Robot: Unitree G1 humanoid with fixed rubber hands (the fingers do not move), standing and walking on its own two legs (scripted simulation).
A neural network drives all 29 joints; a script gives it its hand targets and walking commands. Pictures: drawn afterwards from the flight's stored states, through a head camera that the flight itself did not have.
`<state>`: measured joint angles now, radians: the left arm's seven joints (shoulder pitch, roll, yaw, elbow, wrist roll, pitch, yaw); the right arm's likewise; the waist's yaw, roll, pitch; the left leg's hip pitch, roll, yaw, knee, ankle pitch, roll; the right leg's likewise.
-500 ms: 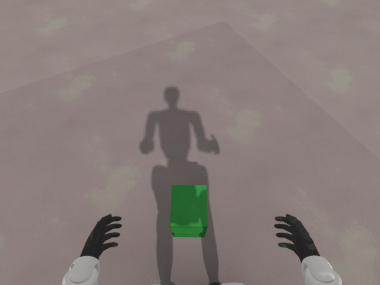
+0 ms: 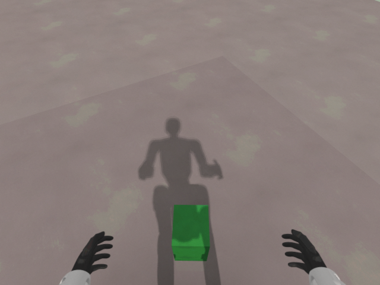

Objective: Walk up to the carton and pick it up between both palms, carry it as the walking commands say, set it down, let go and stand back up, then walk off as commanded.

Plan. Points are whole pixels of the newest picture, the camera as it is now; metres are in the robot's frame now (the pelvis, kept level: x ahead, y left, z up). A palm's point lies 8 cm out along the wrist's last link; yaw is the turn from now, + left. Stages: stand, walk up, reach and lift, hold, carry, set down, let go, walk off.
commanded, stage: stand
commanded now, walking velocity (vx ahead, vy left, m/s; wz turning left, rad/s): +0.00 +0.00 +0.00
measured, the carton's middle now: (190, 233) +0.41 +0.01 -0.65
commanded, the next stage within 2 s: walk off in 1.78 s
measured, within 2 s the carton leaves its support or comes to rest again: neither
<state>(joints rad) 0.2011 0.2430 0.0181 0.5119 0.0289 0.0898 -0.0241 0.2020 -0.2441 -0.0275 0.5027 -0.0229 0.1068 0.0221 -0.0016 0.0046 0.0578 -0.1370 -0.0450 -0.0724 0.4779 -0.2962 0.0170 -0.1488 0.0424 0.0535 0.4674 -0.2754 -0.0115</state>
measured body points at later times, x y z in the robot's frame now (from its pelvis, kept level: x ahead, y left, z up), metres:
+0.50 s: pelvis +0.02 +0.00 +0.00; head +0.02 +0.01 +0.45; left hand +0.14 +0.30 -0.10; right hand +0.15 -0.29 -0.10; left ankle -0.02 +0.11 -0.74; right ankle -0.01 -0.11 -0.74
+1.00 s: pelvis +0.00 +0.00 +0.01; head +0.00 +0.00 +0.46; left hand +0.11 +0.30 -0.11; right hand +0.11 -0.30 -0.10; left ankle -0.02 +0.11 -0.74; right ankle -0.01 -0.11 -0.74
